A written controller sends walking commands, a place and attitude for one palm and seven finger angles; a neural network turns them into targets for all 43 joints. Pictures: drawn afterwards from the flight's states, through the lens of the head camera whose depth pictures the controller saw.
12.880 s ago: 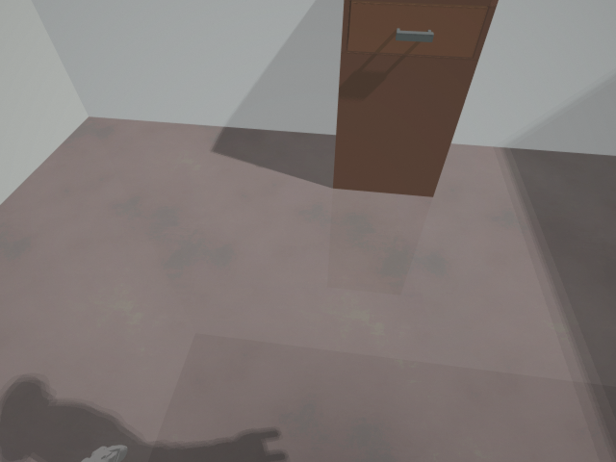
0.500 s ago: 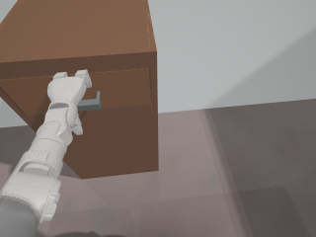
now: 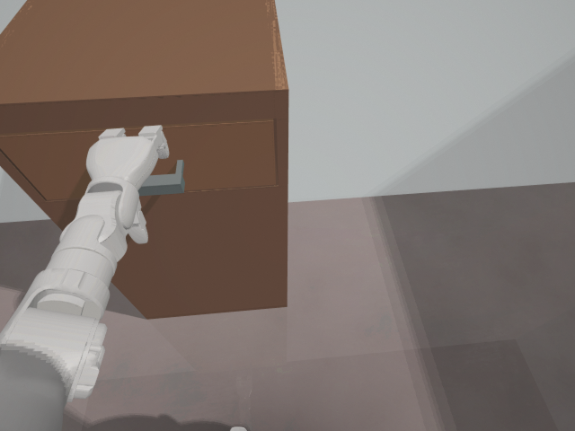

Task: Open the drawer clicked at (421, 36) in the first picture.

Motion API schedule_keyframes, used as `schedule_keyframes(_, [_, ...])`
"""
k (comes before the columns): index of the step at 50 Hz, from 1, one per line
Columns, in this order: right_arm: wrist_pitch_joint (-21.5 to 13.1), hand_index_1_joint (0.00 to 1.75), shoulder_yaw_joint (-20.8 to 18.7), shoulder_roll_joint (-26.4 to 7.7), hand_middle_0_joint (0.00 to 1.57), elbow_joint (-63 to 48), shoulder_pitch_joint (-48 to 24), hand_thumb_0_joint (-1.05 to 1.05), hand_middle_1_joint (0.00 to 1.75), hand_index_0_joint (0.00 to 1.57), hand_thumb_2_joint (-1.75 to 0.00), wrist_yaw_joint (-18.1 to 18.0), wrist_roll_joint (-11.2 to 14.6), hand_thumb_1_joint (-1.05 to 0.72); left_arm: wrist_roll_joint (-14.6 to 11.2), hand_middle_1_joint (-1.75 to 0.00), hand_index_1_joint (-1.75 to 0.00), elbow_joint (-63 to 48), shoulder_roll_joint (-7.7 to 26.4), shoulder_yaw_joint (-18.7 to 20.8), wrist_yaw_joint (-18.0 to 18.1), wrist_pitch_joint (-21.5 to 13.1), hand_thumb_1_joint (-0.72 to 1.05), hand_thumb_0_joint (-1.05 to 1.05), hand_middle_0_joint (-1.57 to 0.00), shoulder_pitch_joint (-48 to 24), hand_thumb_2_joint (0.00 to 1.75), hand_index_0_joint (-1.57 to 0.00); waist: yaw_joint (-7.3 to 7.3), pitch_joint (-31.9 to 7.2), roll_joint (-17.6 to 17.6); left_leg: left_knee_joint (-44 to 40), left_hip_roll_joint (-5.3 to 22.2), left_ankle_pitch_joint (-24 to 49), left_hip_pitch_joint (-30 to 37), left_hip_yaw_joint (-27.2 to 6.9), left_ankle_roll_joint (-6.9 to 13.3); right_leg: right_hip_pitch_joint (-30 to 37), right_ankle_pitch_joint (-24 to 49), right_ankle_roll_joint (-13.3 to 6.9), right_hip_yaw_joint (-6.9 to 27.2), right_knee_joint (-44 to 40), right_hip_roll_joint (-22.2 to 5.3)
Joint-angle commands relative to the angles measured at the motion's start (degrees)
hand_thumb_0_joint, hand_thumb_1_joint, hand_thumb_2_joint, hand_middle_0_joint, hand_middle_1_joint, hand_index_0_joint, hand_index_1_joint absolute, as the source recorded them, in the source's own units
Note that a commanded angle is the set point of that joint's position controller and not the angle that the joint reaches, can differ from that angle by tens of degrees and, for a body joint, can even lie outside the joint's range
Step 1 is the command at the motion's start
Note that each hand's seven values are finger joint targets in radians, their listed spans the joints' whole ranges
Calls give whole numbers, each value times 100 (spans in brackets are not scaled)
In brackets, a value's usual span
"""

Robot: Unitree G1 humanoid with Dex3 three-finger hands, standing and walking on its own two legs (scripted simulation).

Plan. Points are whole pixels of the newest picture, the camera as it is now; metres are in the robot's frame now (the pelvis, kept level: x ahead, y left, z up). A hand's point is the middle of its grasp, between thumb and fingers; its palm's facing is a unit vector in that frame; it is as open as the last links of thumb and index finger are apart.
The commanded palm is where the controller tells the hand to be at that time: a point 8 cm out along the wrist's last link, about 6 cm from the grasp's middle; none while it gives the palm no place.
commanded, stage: lower the fingers behind the handle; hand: left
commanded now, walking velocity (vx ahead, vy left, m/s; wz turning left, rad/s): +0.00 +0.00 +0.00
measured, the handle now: (148, 176) +0.53 +0.23 +0.01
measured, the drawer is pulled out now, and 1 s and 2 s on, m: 0.00 0.00 0.00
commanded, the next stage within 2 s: close the thumb around the handle in 1.46 s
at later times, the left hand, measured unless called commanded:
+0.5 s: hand (145, 199) +0.47 +0.22 +0.03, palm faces -0.04 -0.03 -1.00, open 13.8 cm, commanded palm +0.45 +0.22 +0.09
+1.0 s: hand (146, 209) +0.47 +0.23 +0.00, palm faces -0.04 -0.02 -1.00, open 13.8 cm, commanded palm +0.45 +0.22 +0.05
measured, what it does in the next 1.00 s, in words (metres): stands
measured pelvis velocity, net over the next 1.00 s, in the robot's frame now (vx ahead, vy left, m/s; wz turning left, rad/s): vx -0.01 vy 0.01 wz -0.02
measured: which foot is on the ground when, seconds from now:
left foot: down 0.00-1.00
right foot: down 0.00-1.00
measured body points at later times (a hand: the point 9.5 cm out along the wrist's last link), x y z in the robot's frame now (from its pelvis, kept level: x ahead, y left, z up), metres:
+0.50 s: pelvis +0.00 +0.01 -0.01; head +0.07 +0.00 +0.43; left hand +0.46 +0.22 +0.08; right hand +0.03 -0.27 -0.14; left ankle +0.02 +0.11 -0.71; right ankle -0.04 -0.12 -0.71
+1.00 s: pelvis -0.01 +0.01 -0.02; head +0.09 +0.02 +0.42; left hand +0.47 +0.23 +0.05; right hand +0.00 -0.26 -0.15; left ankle +0.02 +0.11 -0.71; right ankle -0.04 -0.12 -0.71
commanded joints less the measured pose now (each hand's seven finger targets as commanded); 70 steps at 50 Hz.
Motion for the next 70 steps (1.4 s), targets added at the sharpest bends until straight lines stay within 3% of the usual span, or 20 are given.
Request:
schedule_keyframes(1, [-122,30,-335,-776,20,-396,420,0,30,20,-90,-37,-53,-90,19,-120,-120,-1152,1347,503,385,-134,-50,0,-30,-2529,30,-30,-63,-2100,9,-100,-8,2139,1917,385,250,134,2281,-148,-337,-508,39])
schedule_keyframes(3, [-116,30,-340,-795,20,-381,429,0,30,20,-90,-34,-55,-90,73,-120,-120,-1194,1617,721,507,-132,-50,0,-30,-2439,30,-30,5,-2247,124,-60,-10,2190,1882,398,241,186,2384,-148,-322,-430,43])
schedule_keyframes(5, [-115,30,-345,-781,20,-370,421,0,30,20,-90,-24,-52,-90,95,-120,-120,-1104,1445,598,604,-78,-50,0,-30,-2429,30,-30,-68,-2196,-19,-31,-15,2108,1794,404,248,136,2347,-132,-339,-437,51])
schedule_keyframes(6, [-120,30,-348,-801,20,-338,437,0,30,20,-90,-32,-69,-90,90,-120,-120,-1045,1614,764,648,-73,-50,0,-30,-2469,30,-30,-61,-2214,-122,-22,-4,2119,1713,404,254,205,2396,-125,-324,-429,42])
schedule_keyframes(12, [-154,30,-362,-809,20,-283,508,0,30,20,-90,-39,-59,-90,110,-120,-120,-963,1452,560,675,-8,-50,0,-30,-2606,30,-30,-161,-2293,58,39,12,2106,1809,384,251,-13,2317,-114,-327,-383,63])
schedule_keyframes(14, [-155,30,-370,-805,20,-288,516,0,30,20,-90,-37,-78,-90,117,-120,-120,-1028,1373,530,660,-43,-50,0,-30,-2495,30,-30,-123,-2420,193,85,19,2255,1949,362,232,-101,2336,-131,-345,-333,82])
schedule_keyframes(17, [-168,30,-382,-780,20,-265,531,0,30,20,-90,-24,-84,-90,114,-120,-120,-866,1115,367,658,-54,-50,0,-30,-2479,30,-30,-194,-2215,110,124,37,2117,1906,337,230,-367,2078,-125,-383,-329,98])
schedule_keyframes(23, [-169,30,-355,-797,20,-267,577,0,30,20,-90,-22,-106,-90,216,-120,-120,-631,1291,527,812,8,-50,0,-30,-2557,30,-30,-170,-2153,61,197,46,1930,1645,311,228,-548,1878,-152,-408,-208,106])
schedule_keyframes(26, [-179,30,-339,-817,20,-272,585,0,30,20,-90,-24,-128,-90,266,-120,-120,-607,1506,689,904,35,-50,0,-30,-2674,30,-30,-169,-2322,97,272,47,1958,1572,291,221,-567,1873,-158,-408,-132,105])
schedule_keyframes(29, [-195,30,-344,-797,20,-286,605,0,30,20,-90,-13,-129,-90,290,-120,-120,-557,1252,498,983,100,-50,0,-30,-2687,30,-30,-196,-2361,167,305,62,1838,1599,294,212,-744,1702,-145,-428,-105,120])
schedule_keyframes(32, [-223,30,-361,-808,20,-261,673,0,30,20,-90,-6,-156,-90,274,-120,-120,-606,1405,649,985,97,-50,0,-30,-2672,30,-30,-153,-2696,210,393,74,2031,1697,285,205,-665,1861,-140,-432,-13,129])
schedule_keyframes(34, [-222,30,-357,-791,20,-253,665,0,30,20,-90,-15,-156,-90,277,-120,-120,-511,1193,489,969,122,-50,0,-30,-2570,30,-30,-211,-2520,151,422,77,2012,1612,297,213,-749,1870,-136,-439,-26,137])
schedule_keyframes(36, [-223,30,-330,-812,20,-222,670,0,30,20,-90,-29,-159,-90,267,-120,-120,-436,1396,634,961,116,-50,0,-30,-2605,30,-30,-204,-2459,64,442,73,1951,1418,289,222,-702,1904,-138,-410,-2,132])
schedule_keyframes(42, [-257,30,-364,-795,20,-181,724,0,30,20,-90,-29,-179,-90,292,-120,-120,-620,1240,528,1004,-6,-50,0,-30,-2624,30,-30,-219,-2591,306,528,108,2018,1582,247,200,-979,1776,-150,-447,96,149])
schedule_keyframes(45, [-262,30,-341,-806,20,-141,719,0,30,20,-90,-34,-180,-90,309,-120,-120,-343,1304,576,1066,38,-50,0,-30,-2486,30,-30,-244,-2345,187,579,91,1781,1283,265,219,-1056,1657,-147,-435,96,148])
schedule_keyframes(46, [-273,30,-339,-807,20,-120,712,0,30,20,-90,-39,-191,-90,310,-120,-120,-414,1311,565,1080,23,-50,0,-30,-2707,30,-30,-307,-2367,150,598,106,1805,1248,234,221,-1093,1671,-148,-438,137,139])
schedule_keyframes(48, [-282,30,-349,-801,20,-109,731,0,30,20,-90,-21,-187,-90,339,-120,-120,-318,1244,522,1137,74,-50,0,-30,-2580,30,-30,-263,-2454,342,619,107,1794,1326,248,203,-1195,1595,-155,-457,176,149])
schedule_keyframes(52, [-276,30,-350,-803,20,-120,756,0,30,20,-90,15,-195,-90,297,-120,-120,-197,958,326,1121,188,-50,0,-30,-2593,30,-30,-332,-2432,223,660,132,1776,1362,193,197,-1374,1466,-147,-500,199,170])
schedule_keyframes(58, [-259,30,-339,-787,20,-128,782,0,30,20,-90,-2,-187,-90,271,-120,-120,-180,896,264,1017,308,-50,0,-30,-2616,30,-30,-332,-2478,217,659,133,1735,1402,197,209,-1335,1447,-146,-504,180,173])
schedule_keyframes(70, [-285,30,-305,-772,20,-171,765,0,30,20,-90,-49,-168,-90,276,-120,-120,-266,1095,399,995,195,-50,0,-30,-2496,30,-30,-291,-2362,130,673,108,1581,1145,245,237,-1213,1475,-137,-457,168,152])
